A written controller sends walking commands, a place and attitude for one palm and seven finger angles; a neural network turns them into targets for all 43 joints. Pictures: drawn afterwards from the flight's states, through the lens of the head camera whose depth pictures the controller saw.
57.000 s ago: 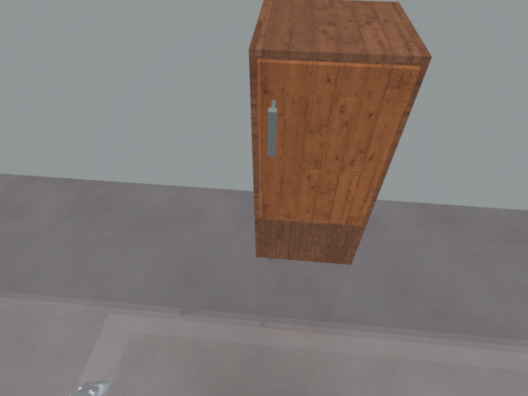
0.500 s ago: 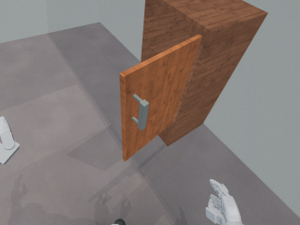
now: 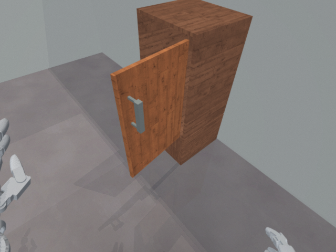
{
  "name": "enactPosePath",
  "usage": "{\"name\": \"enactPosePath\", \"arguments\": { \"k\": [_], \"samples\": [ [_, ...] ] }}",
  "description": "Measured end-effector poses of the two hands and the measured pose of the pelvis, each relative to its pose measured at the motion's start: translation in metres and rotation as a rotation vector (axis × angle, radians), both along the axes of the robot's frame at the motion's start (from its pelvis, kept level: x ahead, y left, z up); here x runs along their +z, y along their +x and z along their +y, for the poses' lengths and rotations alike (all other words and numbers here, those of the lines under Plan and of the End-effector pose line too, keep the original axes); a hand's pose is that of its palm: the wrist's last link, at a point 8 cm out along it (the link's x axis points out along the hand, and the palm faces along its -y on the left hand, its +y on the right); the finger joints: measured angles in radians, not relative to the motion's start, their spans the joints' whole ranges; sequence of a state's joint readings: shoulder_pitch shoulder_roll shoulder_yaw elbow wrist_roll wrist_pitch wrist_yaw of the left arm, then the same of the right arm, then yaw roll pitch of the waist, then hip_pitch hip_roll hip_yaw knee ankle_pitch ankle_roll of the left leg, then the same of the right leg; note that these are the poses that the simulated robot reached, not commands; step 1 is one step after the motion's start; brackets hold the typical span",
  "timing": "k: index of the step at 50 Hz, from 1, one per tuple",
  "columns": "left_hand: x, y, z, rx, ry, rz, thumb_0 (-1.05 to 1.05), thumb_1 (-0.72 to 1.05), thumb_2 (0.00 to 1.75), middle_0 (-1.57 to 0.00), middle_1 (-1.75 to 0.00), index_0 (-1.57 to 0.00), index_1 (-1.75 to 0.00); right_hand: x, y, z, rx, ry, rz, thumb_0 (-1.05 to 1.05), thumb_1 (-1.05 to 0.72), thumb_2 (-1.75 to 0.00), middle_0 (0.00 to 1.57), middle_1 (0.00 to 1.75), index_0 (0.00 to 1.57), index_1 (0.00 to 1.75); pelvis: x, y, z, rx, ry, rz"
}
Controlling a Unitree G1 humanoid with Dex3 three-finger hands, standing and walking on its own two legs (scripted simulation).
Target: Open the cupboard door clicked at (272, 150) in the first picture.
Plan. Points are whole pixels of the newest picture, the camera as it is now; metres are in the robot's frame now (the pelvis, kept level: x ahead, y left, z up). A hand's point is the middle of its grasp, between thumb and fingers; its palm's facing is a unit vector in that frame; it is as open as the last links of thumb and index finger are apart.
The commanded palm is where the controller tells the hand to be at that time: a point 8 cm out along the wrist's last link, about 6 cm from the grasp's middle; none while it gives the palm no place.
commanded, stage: stop stepping back and stand still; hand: left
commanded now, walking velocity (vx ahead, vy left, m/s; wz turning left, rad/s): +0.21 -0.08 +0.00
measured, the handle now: (135, 114) +0.58 +0.13 -0.03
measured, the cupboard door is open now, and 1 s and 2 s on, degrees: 98 98 98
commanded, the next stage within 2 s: let the arm hang, fingers relaxed in 0.90 s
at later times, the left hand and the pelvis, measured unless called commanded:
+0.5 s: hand (23, 197) +0.17 +0.24 +0.17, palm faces +0.40 -0.81 -0.42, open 7.4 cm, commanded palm +0.11 +0.30 +0.19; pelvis -0.03 -0.01 +0.01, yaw +1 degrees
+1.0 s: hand out of the picture +0.17 +0.28 +0.18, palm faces +0.41 -0.78 -0.46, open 7.4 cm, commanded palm none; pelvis -0.03 +0.02 +0.01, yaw +0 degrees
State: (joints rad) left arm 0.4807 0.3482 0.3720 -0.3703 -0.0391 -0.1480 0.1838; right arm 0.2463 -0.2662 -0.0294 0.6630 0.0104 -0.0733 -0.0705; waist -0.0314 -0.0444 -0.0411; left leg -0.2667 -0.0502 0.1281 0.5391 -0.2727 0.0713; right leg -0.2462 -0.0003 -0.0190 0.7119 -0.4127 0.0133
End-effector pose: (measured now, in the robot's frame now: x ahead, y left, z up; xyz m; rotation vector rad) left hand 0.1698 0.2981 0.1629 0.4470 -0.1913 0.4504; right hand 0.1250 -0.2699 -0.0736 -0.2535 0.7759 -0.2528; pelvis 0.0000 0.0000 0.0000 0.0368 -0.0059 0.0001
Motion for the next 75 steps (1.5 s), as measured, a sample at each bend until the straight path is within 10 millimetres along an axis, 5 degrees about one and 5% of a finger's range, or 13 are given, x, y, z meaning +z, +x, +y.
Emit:
{"name": "enactPosePath", "arguments": {
  "k": [5, 10, 20, 25, 31, 42, 50, 52, 56, 60, 64, 68, 75],
  "samples": [
    [0.033, -0.022, -0.027, -0.124, 0.131, -0.060, 0.02, 0.89, 0.89, -0.21, -0.30, -0.21, -0.30, 0.011, -0.007, 0.021, 0.039, 0.054, -0.105, 0.02, -0.90, -0.90, 0.20, 0.30, 0.20, 0.30, 0.003, -0.019, -0.011, -0.009, -0.003, -0.020],
    [0.062, -0.051, -0.023, -0.061, 0.276, -0.104, 0.02, 0.89, 0.89, -0.21, -0.30, -0.22, -0.31, -0.005, -0.014, 0.030, 0.073, 0.121, -0.084, 0.01, -0.90, -0.90, 0.20, 0.30, 0.20, 0.30, 0.000, -0.032, -0.022, -0.001, -0.027, -0.008],
    [0.003, -0.055, -0.016, 0.049, 0.007, 0.080, 0.02, 0.89, 0.89, -0.20, -0.30, -0.21, -0.30, -0.007, -0.036, 0.007, 0.080, 0.062, 0.074, 0.02, -0.90, -0.90, 0.20, 0.30, 0.20, 0.30, 0.017, -0.035, -0.019, 0.021, 0.001, -0.002],
    [0.024, -0.041, -0.024, -0.079, 0.068, -0.023, 0.02, 0.89, 0.89, -0.21, -0.30, -0.21, -0.30, 0.006, -0.025, 0.002, 0.066, -0.032, 0.026, 0.02, -0.90, -0.90, 0.20, 0.30, 0.20, 0.30, 0.009, -0.030, -0.006, 0.013, -0.030, -0.009],
    [0.059, -0.029, -0.002, -0.096, 0.252, -0.127, 0.02, 0.89, 0.89, -0.21, -0.30, -0.22, -0.31, 0.010, -0.002, 0.023, 0.040, 0.015, -0.068, 0.02, -0.90, -0.90, 0.20, 0.30, 0.20, 0.30, 0.004, -0.025, 0.000, -0.003, -0.021, -0.009],
    [0.007, -0.031, 0.009, -0.054, 0.062, 0.106, 0.02, 0.89, 0.89, -0.21, -0.30, -0.21, -0.30, -0.001, -0.001, 0.060, 0.076, 0.099, -0.016, 0.01, -0.90, -0.90, 0.20, 0.30, 0.20, 0.30, 0.009, -0.023, 0.014, -0.012, -0.041, -0.001],
    [0.033, -0.040, 0.018, -0.064, 0.118, -0.008, 0.02, 0.89, 0.89, -0.21, -0.30, -0.22, -0.31, 0.012, -0.004, 0.064, 0.097, 0.052, -0.036, 0.02, -0.90, -0.90, 0.20, 0.30, 0.20, 0.30, 0.012, -0.031, 0.019, -0.007, -0.047, -0.007],
    [0.015, -0.032, 0.025, -0.077, 0.113, 0.051, 0.01, 0.89, 0.89, -0.21, -0.30, -0.21, -0.30, 0.006, -0.002, 0.062, 0.130, 0.074, -0.045, 0.02, -0.90, -0.90, 0.20, 0.30, 0.20, 0.30, 0.010, -0.034, 0.022, 0.007, -0.052, 0.010],
    [-0.098, -0.025, 0.032, -0.037, -0.078, 0.526, 0.01, 0.90, 0.90, -0.20, -0.30, -0.20, -0.30, -0.021, -0.008, 0.051, 0.143, 0.100, 0.048, 0.01, -0.90, -0.90, 0.20, 0.30, 0.20, 0.30, 0.004, -0.044, 0.030, 0.018, -0.047, 0.026],
    [-0.208, -0.074, 0.000, -0.034, -0.272, 0.978, 0.01, 0.91, 0.90, -0.19, -0.30, -0.20, -0.30, -0.036, -0.036, 0.042, 0.102, 0.105, 0.154, 0.01, -0.90, -0.90, 0.20, 0.30, 0.20, 0.30, 0.003, -0.049, 0.029, 0.014, -0.039, 0.018],
    [-0.279, -0.145, -0.048, -0.043, -0.474, 1.279, 0.01, 0.91, 0.89, -0.19, -0.30, -0.20, -0.30, -0.042, -0.086, 0.039, 0.067, 0.085, 0.331, 0.01, -0.91, -0.90, 0.20, 0.30, 0.20, 0.30, 0.004, -0.051, 0.023, 0.018, -0.035, 0.001],
    [-0.301, -0.202, -0.052, 0.062, -0.569, 1.414, 0.00, 1.00, 0.89, -0.20, -0.30, -0.21, -0.30, -0.044, -0.138, 0.040, 0.036, 0.077, 0.517, 0.01, -0.91, -0.90, 0.20, 0.30, 0.20, 0.30, 0.007, -0.053, 0.017, 0.033, -0.046, -0.007],
    [-0.296, -0.273, -0.043, 0.182, -0.596, 1.594, 0.00, 0.96, 0.89, -0.20, -0.30, -0.21, -0.30, -0.054, -0.192, 0.053, -0.019, 0.124, 0.680, 0.01, -0.91, -0.90, 0.20, 0.30, 0.20, 0.30, 0.010, -0.056, 0.019, 0.038, -0.057, -0.011]
  ]
}}
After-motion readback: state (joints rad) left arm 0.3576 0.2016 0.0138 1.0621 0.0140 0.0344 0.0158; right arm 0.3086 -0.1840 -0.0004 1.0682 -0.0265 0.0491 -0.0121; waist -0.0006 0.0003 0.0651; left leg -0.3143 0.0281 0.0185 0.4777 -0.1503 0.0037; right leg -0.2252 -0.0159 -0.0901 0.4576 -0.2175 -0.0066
